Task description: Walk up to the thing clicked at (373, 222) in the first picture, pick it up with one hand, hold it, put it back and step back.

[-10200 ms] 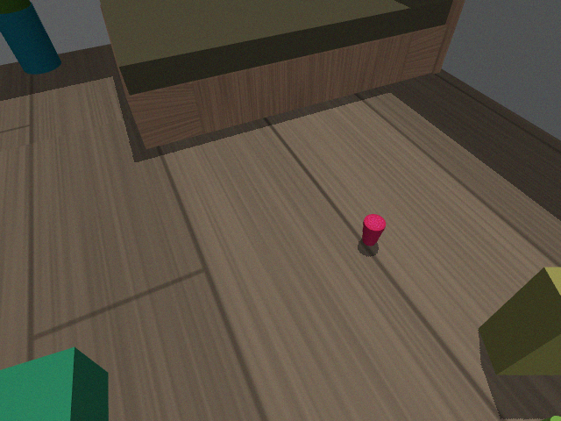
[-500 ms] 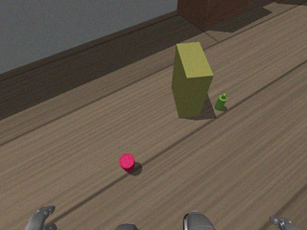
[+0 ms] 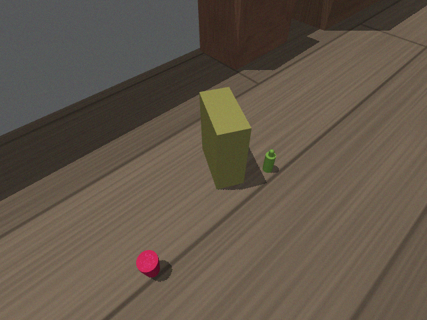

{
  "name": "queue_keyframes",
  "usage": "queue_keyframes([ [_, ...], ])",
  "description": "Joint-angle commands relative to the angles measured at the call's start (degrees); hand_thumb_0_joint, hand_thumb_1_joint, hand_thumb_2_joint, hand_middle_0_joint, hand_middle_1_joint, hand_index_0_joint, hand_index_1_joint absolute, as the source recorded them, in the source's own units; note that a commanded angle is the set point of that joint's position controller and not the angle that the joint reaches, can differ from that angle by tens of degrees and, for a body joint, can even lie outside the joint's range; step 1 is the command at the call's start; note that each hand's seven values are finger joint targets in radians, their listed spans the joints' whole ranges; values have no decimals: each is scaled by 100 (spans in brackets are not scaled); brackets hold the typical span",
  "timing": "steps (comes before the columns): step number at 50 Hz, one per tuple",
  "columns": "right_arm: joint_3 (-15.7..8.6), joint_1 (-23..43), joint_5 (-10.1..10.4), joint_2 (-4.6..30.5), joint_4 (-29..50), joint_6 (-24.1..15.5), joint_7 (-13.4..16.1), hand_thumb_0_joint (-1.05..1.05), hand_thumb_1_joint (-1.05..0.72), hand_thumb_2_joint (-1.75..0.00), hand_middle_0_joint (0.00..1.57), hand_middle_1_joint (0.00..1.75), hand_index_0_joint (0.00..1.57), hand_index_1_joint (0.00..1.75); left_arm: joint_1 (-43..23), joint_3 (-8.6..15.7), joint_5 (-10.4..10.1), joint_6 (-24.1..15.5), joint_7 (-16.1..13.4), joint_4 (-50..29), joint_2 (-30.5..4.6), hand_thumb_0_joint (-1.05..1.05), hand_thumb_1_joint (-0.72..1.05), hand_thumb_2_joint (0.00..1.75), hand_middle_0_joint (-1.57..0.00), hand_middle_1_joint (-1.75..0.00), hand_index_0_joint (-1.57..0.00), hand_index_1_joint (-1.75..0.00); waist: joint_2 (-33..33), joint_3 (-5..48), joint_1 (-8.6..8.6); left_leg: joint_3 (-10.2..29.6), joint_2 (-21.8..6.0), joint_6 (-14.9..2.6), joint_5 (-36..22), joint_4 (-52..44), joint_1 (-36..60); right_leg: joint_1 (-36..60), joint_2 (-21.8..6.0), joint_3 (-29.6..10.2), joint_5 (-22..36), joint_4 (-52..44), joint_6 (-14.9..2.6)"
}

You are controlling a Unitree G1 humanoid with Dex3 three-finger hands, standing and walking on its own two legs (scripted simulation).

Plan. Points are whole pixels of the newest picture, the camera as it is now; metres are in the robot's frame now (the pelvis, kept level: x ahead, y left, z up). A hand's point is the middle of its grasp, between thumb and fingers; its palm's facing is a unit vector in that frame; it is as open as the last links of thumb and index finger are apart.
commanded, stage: walk up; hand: left
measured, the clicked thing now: (150, 265) +0.45 +0.28 -0.70
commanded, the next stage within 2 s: stand in 1.24 s
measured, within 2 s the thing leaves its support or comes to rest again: neither
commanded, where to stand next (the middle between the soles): +0.08 +0.03 m, yaw +4 degrees
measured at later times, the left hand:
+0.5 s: hand out of the picture +0.10 +0.31 -0.16, palm faces +0.05 -0.90 -0.43, open 7.4 cm
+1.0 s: hand out of the picture +0.02 +0.26 -0.12, palm faces +0.05 -0.87 -0.49, open 7.4 cm
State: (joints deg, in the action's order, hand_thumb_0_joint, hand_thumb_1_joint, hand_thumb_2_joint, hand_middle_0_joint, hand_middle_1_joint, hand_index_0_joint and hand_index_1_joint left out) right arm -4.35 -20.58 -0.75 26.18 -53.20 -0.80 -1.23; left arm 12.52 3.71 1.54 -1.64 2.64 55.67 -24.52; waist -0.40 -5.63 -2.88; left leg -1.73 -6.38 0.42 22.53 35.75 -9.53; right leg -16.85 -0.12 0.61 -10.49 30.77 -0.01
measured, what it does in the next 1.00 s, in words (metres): steps on the spot: left foot, then right foot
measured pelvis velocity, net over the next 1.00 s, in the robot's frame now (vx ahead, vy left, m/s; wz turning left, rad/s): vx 0.00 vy -0.03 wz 0.08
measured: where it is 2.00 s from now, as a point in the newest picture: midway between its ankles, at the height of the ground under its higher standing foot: outside the picture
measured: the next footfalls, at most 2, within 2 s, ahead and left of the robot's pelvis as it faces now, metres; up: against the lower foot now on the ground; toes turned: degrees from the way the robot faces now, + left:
left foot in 0.42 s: +0.04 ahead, +0.15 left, +0.00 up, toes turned +4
right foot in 0.82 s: +0.05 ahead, -0.12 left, +0.00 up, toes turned +5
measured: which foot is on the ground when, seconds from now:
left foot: up 0.00-0.40, down 0.42-0.82, up 0.84-1.00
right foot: down 0.00-0.44, up 0.46-0.80, down 0.82-1.00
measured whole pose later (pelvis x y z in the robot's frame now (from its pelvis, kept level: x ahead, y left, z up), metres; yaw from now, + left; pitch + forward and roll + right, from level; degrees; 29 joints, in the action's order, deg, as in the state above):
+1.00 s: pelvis +0.00 -0.03 +0.00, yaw +4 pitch -3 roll -1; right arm -5.1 -16.0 -1.1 27.0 -51.1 3.0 -1.7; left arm 17.9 1.9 0.9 -4.5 -1.2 52.9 -22.1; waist -6.0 -5.4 0.0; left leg 9.4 2.0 -0.4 23.5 60.1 -27.6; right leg -12.6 -0.7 4.5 -18.2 34.0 -1.0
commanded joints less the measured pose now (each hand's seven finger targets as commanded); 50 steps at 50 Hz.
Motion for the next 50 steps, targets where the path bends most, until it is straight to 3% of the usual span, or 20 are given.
queue_keyframes([
  [1,-80,220,139,919,508,-22,243,0,-90,-90,20,30,20,30,69,370,16,-78,-244,-516,-1664,0,90,90,-20,-30,-20,-30,864,479,483,804,550,-190,1277,2025,-1599,777,-2100,-2902,-1157,-1591,-1375],
  [5,-30,-181,138,839,38,45,234,0,-90,-90,20,30,20,30,-469,246,-105,-119,-316,-606,-1239,0,90,90,-20,-30,-20,-30,889,392,195,954,395,-108,446,1718,-1285,372,-1471,-1379,63,-1299,-975],
  [9,-79,141,24,788,202,310,188,0,-90,-90,20,30,20,30,-372,333,-145,-116,-489,-657,-1390,0,90,90,-20,-30,-20,-30,815,310,318,1014,617,-18,441,2323,-1523,380,-1882,-1256,3185,-615,-1277],
  [12,-125,318,5,767,407,347,162,0,-90,-90,20,30,20,30,-420,342,-135,-82,-601,-761,-1307,0,90,90,-20,-30,-20,-30,841,695,342,966,656,23,414,2622,-1681,668,-1882,-1017,4152,-217,-1390],
  [17,-177,356,30,702,467,265,158,0,-90,-90,20,30,20,30,-766,288,-26,33,-591,-974,-1273,0,90,90,-20,-30,-20,-30,1298,1091,313,252,556,19,435,1400,-1273,659,-1683,-830,2996,299,-1299],
  [20,-215,193,-51,684,282,120,155,0,-90,-90,20,30,20,30,-879,174,-137,176,-525,-973,-1164,0,90,90,-20,-30,-20,-30,919,1070,85,-23,790,-91,-1089,-576,-267,-78,-1221,-582,1307,1145,-811],
  [21,-283,383,-180,992,385,69,174,0,-90,-90,20,30,20,30,-648,109,-185,221,-502,-951,-871,0,90,90,-20,-30,-20,-30,50,972,171,1124,125,-343,-1424,-993,-46,-735,-781,-411,298,1770,-427],
  [22,-342,823,-164,1514,615,32,165,0,-90,-90,20,30,20,30,-546,50,-220,233,-531,-994,-637,0,90,90,-20,-30,-20,-30,-1123,869,338,2938,-1194,-1000,-2490,-1250,5,-1536,126,31,-2189,2458,-108],
  [23,-372,756,-39,1710,553,9,142,0,-90,-90,20,30,20,30,-928,165,-158,266,-603,-828,-979,0,90,90,-20,-30,-20,-30,-1052,905,-4,3529,-1688,-1786,-2560,-1362,-759,-965,94,-677,-2875,3178,-106],
  [25,-228,1036,-23,1222,510,-100,259,0,-90,-90,20,30,20,30,-836,177,-181,283,-518,-717,-955,0,90,90,-20,-30,-20,-30,-323,793,255,2314,-1069,-1475,-2989,-791,-447,-1064,74,-1089,-2251,3397,-163],
  [27,-207,1053,-43,1196,500,-228,308,0,-90,-90,20,30,20,30,-471,167,-149,267,-410,-539,-982,0,90,90,-20,-30,-20,-30,-588,900,360,1958,-827,-1181,-1706,-832,-126,-1064,-86,-873,-1774,2841,-208],
  [32,-481,73,-138,1658,468,-333,173,0,-90,-90,20,30,20,30,-715,314,87,106,-92,-725,-1301,0,90,90,-20,-30,-20,-30,-748,433,-176,3102,-1271,-1605,1803,-1723,1003,-2146,-227,-452,-2455,2275,-116],
  [37,-405,396,-119,1517,730,-300,33,0,-90,-90,20,30,20,30,-115,325,20,-125,18,-625,-1165,0,90,90,-20,-30,-20,-30,-1229,153,16,2105,-914,-1441,955,-1760,-115,-975,-191,44,-2084,1366,-110],
  [39,-309,1110,-104,1303,899,-154,-27,0,-90,-90,20,30,20,30,893,325,-55,-243,-73,-302,-984,0,90,90,-20,-30,-20,-30,-1341,278,620,1130,-361,-999,259,-986,-1265,725,59,433,-933,70,-156],
  [40,-186,1220,-92,902,940,-54,-27,0,-90,-90,20,30,20,30,1409,357,-39,-304,-198,-121,-1019,0,90,90,-20,-30,-20,-30,-716,372,889,641,30,-749,-126,158,-1783,1491,170,468,-480,-452,36],
  [41,-6,1198,-59,348,1088,16,-8,0,-90,-90,20,30,20,30,1697,475,35,-349,-343,-121,-1495,0,90,90,-20,-30,-20,-30,515,333,1020,220,637,-388,215,1645,-2782,1888,-665,-1087,-1188,-1117,-87],
  [42,-9,1180,-48,289,1228,89,33,0,-90,-90,20,30,20,30,1452,522,85,-393,-428,-385,-2089,0,90,90,-20,-30,-20,-30,882,124,830,813,1008,-135,1083,2372,-3426,1330,-2353,-3616,-1342,-1876,-647],
  [43,-183,1188,-33,862,1099,140,107,0,-90,-90,20,30,20,30,1018,495,43,-370,-460,-506,-2206,0,90,90,-20,-30,-20,-30,83,-99,659,1548,610,-122,1035,2589,-3009,630,-2686,-3722,-1323,-1783,-1135],
  [46,-252,340,14,915,582,188,53,0,-90,-90,20,30,20,30,401,377,-46,-415,-548,-656,-1659,0,90,90,-20,-30,-20,-30,190,-111,220,1563,565,-91,122,2484,-2392,548,-1759,-1713,67,-1299,-673],
  [50,-291,233,-64,883,657,418,-33,0,-90,-90,20,30,20,30,529,383,-108,-400,-673,-725,-1570,0,90,90,-20,-30,-20,-30,653,45,228,1385,765,-5,-134,3032,-2103,443,-1763,-868,3065,-674,-809],
])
